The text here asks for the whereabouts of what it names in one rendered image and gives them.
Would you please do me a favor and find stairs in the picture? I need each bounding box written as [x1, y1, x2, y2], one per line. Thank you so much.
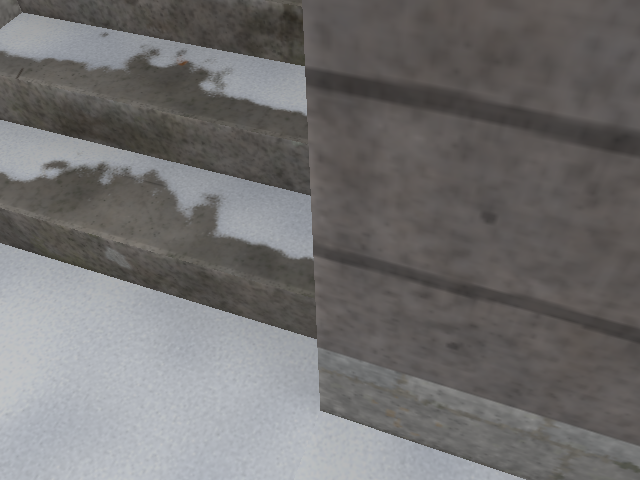
[0, 0, 317, 339]

